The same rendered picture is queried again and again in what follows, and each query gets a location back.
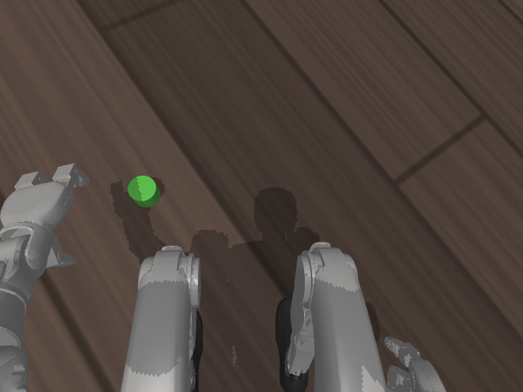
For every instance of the tin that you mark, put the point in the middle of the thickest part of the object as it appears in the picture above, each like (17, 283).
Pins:
(144, 191)

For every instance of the right robot foot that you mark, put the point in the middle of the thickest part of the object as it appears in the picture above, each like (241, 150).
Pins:
(283, 332)

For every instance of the left robot arm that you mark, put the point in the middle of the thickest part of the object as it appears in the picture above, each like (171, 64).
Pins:
(24, 249)

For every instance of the left robot hand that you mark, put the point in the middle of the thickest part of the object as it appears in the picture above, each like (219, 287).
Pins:
(38, 201)

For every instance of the right robot hand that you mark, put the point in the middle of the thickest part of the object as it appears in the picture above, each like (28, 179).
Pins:
(422, 376)

